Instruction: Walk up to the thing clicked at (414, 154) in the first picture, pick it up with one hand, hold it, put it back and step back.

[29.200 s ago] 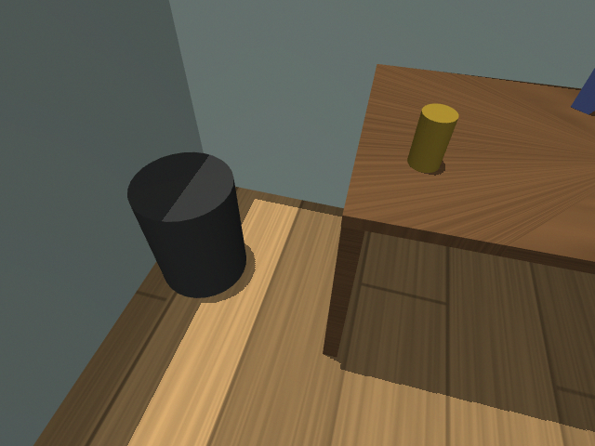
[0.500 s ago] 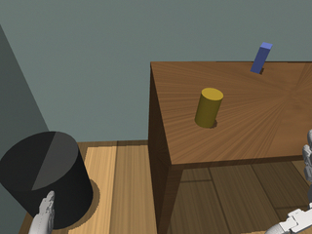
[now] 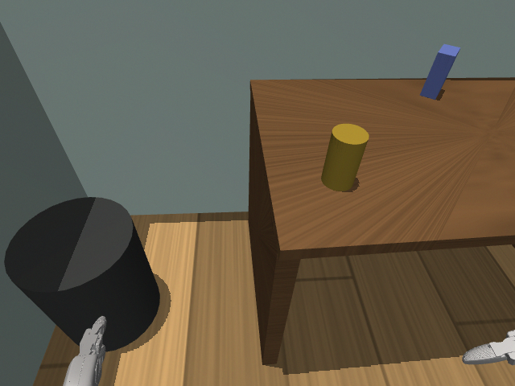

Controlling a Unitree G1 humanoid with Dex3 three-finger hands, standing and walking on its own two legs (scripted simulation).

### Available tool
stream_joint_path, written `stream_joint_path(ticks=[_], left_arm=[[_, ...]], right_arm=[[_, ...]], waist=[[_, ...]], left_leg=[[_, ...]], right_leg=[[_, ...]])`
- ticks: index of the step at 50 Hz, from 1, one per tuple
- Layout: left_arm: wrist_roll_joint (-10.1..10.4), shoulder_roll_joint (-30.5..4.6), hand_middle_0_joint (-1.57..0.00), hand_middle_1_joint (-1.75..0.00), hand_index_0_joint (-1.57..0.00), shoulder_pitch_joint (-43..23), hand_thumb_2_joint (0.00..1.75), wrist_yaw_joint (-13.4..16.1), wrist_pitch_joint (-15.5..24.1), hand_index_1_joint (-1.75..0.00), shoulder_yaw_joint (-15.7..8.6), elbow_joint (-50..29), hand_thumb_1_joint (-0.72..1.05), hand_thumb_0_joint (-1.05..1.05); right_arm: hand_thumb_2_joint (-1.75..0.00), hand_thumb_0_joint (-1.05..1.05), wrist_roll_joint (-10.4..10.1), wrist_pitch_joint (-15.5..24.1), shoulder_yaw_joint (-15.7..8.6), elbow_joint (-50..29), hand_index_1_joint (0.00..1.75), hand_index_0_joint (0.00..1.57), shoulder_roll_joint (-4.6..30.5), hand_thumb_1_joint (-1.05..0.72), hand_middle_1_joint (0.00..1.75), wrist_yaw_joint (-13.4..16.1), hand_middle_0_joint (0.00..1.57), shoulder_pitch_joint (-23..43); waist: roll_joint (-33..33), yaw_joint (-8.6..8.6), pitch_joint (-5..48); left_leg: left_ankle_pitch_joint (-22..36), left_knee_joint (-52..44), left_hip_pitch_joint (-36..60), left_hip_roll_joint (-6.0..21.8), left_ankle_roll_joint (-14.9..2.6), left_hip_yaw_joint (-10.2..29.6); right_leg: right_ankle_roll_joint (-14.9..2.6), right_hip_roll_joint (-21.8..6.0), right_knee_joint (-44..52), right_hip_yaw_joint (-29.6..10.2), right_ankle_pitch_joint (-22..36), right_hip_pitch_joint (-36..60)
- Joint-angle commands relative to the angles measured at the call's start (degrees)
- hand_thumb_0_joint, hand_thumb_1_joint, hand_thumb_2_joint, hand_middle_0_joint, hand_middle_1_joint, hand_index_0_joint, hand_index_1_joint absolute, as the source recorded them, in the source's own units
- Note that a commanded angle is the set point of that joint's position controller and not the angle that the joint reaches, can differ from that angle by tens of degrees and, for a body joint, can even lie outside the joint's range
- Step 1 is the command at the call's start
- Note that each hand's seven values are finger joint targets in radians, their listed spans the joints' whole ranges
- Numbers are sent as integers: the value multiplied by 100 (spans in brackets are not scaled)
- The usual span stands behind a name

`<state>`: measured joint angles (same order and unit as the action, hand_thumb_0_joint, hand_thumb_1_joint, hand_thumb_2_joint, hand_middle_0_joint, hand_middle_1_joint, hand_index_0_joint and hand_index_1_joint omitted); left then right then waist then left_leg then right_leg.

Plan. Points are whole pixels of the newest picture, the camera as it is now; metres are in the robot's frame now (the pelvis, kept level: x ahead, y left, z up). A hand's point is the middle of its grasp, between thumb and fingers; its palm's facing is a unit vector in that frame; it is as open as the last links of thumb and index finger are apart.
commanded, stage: home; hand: right
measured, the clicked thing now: (343, 158) +0.56 -0.20 +0.06
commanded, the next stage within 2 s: none
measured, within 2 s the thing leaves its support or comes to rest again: neither
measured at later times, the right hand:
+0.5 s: hand (364, 358) +0.19 -0.17 -0.06, palm faces +0.09 +0.98 -0.17, open 17.3 cm
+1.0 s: hand (361, 355) +0.20 -0.17 -0.07, palm faces +0.12 +0.96 -0.25, open 17.5 cm
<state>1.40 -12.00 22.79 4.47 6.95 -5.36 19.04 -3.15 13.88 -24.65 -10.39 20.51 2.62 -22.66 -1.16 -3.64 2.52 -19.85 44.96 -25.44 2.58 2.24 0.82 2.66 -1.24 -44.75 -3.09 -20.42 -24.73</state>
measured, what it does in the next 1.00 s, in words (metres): stands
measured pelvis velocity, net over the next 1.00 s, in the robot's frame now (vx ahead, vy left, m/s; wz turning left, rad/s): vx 0.03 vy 0.00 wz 0.01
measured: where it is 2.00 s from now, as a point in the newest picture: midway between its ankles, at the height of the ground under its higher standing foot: outside the picture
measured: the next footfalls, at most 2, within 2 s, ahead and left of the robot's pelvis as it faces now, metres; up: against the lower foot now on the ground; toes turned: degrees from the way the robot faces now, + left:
none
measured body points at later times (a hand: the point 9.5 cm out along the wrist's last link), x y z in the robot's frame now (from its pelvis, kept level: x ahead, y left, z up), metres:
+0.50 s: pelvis +0.02 +0.00 -0.01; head +0.04 -0.01 +0.44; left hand +0.19 +0.22 -0.06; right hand +0.19 -0.22 -0.05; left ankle +0.04 +0.14 -0.71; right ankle +0.04 -0.15 -0.71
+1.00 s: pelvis +0.03 +0.00 -0.02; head +0.05 +0.01 +0.43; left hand +0.18 +0.25 -0.10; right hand +0.19 -0.22 -0.05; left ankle +0.04 +0.14 -0.71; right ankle +0.04 -0.15 -0.71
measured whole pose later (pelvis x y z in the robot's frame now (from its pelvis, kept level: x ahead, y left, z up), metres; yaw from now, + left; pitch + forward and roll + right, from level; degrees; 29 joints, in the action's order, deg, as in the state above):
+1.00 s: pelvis +0.03 +0.00 -0.02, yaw +1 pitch +7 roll +1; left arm 1.0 -12.3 15.1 6.1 5.1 -0.9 30.0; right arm -1.0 -6.7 -0.3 3.9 9.9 7.0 -25.8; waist -1.4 0.9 4.6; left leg -24.9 52.5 -34.2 1.1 1.9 0.6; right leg 3.2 -2.7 -53.5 -3.5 -26.5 -33.8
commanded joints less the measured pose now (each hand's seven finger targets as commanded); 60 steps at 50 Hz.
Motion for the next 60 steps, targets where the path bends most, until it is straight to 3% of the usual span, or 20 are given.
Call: stream_joint_path(ticks=[1,4,5,8,9,11,12,17,18,19,21,22,23,24,28,35,44,47,50,60], left_arm=[[-33,-189,-14,-19,-14,-419,54,-56,428,-19,296,-834,25,0],[-67,-947,-15,-22,-15,-277,64,-29,474,-22,-389,-740,44,0],[-62,-892,-16,-23,-16,-199,67,-63,494,-23,-364,-795,51,0],[-33,-1031,-18,-26,-18,-272,79,-107,512,-26,-552,-953,70,0],[-43,-963,-19,-27,-19,-306,83,-112,489,-28,-493,-891,77,0],[-23,-591,-19,-29,-19,-607,87,-136,478,-29,-59,-1121,84,0],[-30,-184,-20,-29,-20,-678,89,-157,467,-29,378,-1096,89,0],[-92,-75,-20,-29,-20,-986,90,-68,398,-30,620,-1161,90,0],[-104,-200,-20,-29,-20,-670,90,-29,360,-30,436,-881,90,0],[-106,-304,-20,-29,-20,-651,90,-8,338,-30,349,-909,90,0],[-116,-598,-20,-29,-20,-399,90,6,272,-30,61,-787,90,0],[-111,-672,-20,-29,-20,-236,90,15,226,-30,-39,-859,90,0],[-132,-745,-20,-30,-20,-782,90,8,224,-30,178,135,90,0],[-116,-667,-20,-30,-20,-765,90,29,265,-30,233,-4,90,0],[-108,-595,-20,-30,-20,-939,90,78,271,-30,269,74,90,0],[-71,-642,-20,-30,-20,-1167,90,112,235,-30,237,138,90,0],[-49,-695,-20,-30,-20,-1205,90,191,124,-30,204,141,90,0],[-57,-695,-20,-30,-20,-1132,90,234,112,-30,200,147,90,0],[-53,-671,-20,-30,-20,-1162,90,274,124,-30,245,133,90,0],[-67,-712,-20,-30,-20,-1187,90,335,208,-30,248,88,90,0]], right_arm=[[-7,0,1,272,97,-779,6,6,569,53,6,-35,6,367],[-7,0,8,182,-5,-591,6,6,746,53,6,-51,6,-66],[-6,0,7,137,265,-573,6,5,470,54,6,-90,5,-93],[-4,0,21,4,572,-549,5,5,249,57,5,-100,5,-184],[-5,0,58,-55,709,-488,5,5,193,56,5,-81,5,-147],[-4,0,113,-134,1000,-295,5,5,8,57,5,-73,5,-134],[-3,0,138,-157,1199,-63,5,5,-190,59,5,-68,5,-169],[-7,0,206,-276,1914,211,6,6,-521,52,6,-33,6,174],[-9,0,230,-346,1750,521,6,6,-371,49,6,-1,6,-103],[-10,0,228,-416,1897,637,7,6,-447,48,7,8,6,-76],[-8,0,220,-561,1600,865,6,6,-120,52,6,65,6,-156],[-8,0,225,-624,1606,887,6,6,-101,50,6,68,6,-152],[-6,0,248,-682,1355,896,5,5,-32,55,5,202,5,-280],[-7,0,271,-739,1536,953,6,6,-167,52,6,225,6,-258],[-8,0,262,-947,2008,1016,6,6,-514,51,6,278,6,-134],[-5,0,243,-1226,2201,639,5,5,-603,55,5,390,5,-96],[-5,0,255,-1650,1979,537,5,5,-399,55,5,508,5,-320],[-5,0,262,-1772,2034,287,5,5,-402,56,5,534,5,-243],[-4,0,252,-1884,2126,281,5,5,-446,57,5,563,5,-114],[-5,0,279,-2128,2150,97,5,5,-446,55,5,617,5,-149]], waist=[[-377,113,-320],[-281,153,97],[-219,243,162],[55,250,477],[12,259,535],[190,230,553],[159,200,466],[-240,273,620],[-321,286,726],[-389,335,731],[-505,334,848],[-457,393,873],[-496,234,628],[-328,383,635],[-94,509,769],[218,499,830],[240,386,951],[106,437,1084],[135,509,770],[138,502,733]], left_leg=[[-724,-1028,-88,-236,-192,-386],[-356,-915,51,-269,-203,-497],[-149,-886,54,-271,-195,-501],[291,-699,92,-314,-194,-591],[329,-681,78,-313,-199,-583],[311,-640,67,-310,-194,-578],[194,-593,30,-314,-192,-563],[277,-499,-25,-262,-220,-441],[386,-440,-29,-251,-225,-427],[494,-433,-44,-250,-225,-427],[614,-406,6,-240,-225,-423],[727,-398,-10,-245,-209,-428],[503,-356,-59,-319,-213,-432],[505,-369,-39,-306,-193,-404],[768,-243,-173,-302,-161,-399],[739,-221,-273,-320,-135,-392],[691,-171,-247,-312,-126,-367],[936,-104,-219,-304,-124,-352],[440,-241,-427,-308,-122,-339],[151,-202,-576,-342,-143,-396]], right_leg=[[-181,154,1152,458,-553,-317],[-165,133,1131,399,-257,-74],[-169,127,1093,419,-71,32],[-169,74,1016,285,433,174],[-164,61,969,268,478,184],[-174,36,905,222,469,90],[-168,17,924,187,315,-34],[-149,66,758,302,332,-260],[-146,96,658,373,462,-215],[-146,109,628,404,565,-220],[-143,130,557,421,683,-233],[-149,139,515,445,772,-194],[-173,124,377,388,492,-432],[-196,120,317,420,428,-419],[-238,103,104,437,617,-459],[-259,83,-43,397,630,-444],[-262,101,-130,430,621,-601],[-250,96,-212,431,836,-515],[-267,107,-149,440,322,-725],[-256,80,-110,372,88,-783]])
